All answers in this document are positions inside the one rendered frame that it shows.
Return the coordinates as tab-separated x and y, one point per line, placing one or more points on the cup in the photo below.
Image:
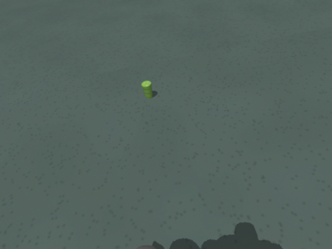
146	85

